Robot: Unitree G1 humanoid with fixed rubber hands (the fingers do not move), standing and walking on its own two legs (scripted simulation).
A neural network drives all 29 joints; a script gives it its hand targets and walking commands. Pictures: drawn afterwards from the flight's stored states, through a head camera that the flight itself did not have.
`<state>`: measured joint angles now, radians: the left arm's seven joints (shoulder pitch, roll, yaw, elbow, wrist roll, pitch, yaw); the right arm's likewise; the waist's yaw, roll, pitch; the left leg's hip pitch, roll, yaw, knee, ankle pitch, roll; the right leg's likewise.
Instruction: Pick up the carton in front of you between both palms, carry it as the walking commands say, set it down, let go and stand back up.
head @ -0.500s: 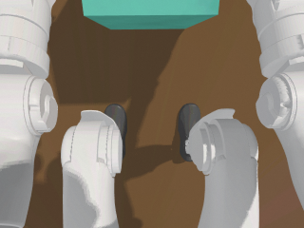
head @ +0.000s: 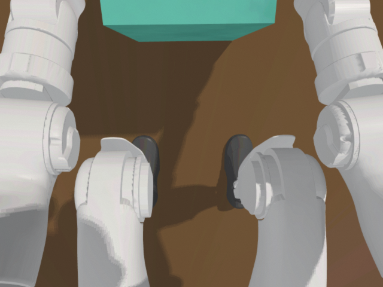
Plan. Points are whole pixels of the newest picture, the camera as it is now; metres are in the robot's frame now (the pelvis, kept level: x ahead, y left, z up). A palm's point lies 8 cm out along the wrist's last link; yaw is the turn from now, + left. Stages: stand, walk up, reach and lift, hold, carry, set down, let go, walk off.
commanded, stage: reach and lift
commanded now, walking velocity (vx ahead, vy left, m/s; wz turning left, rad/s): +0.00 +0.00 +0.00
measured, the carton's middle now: out of the picture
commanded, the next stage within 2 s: none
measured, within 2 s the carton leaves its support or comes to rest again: leaves its support in 0.44 s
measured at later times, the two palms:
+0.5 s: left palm out of the picture +0.56 +0.16 -0.15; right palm out of the picture +0.57 -0.14 -0.15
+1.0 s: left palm out of the picture +0.50 +0.16 +0.05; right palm out of the picture +0.51 -0.14 +0.05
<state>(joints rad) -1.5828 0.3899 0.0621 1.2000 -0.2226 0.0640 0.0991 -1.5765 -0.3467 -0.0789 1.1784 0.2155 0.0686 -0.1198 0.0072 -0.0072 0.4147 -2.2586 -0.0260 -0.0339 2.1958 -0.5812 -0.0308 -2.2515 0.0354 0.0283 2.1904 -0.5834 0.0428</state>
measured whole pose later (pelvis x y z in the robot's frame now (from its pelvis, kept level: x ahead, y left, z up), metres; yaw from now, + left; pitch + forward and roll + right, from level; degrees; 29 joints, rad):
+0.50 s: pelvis +0.01 +0.00 +0.00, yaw +0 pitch +37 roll -1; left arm -1.43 0.27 0.17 0.87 -0.13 0.27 0.19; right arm -1.43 -0.24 -0.22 0.86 0.09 0.28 -0.16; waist 0.01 -0.02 0.35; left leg -2.25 -0.04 -0.04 2.23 -0.61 -0.03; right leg -2.24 0.06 0.05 2.22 -0.61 0.06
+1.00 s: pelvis -0.01 -0.01 +0.11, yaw +1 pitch +44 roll +0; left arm -1.18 0.04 0.52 0.74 0.26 0.41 0.03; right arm -1.17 -0.01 -0.53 0.70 -0.26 0.41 -0.04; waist 0.01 0.00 -0.11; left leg -2.08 -0.06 -0.06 1.77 -0.45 -0.04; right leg -2.07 0.06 0.06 1.77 -0.46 0.05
